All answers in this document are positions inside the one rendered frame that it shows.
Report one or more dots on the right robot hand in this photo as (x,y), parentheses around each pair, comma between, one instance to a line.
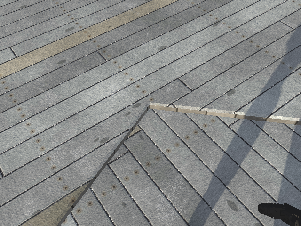
(285,212)

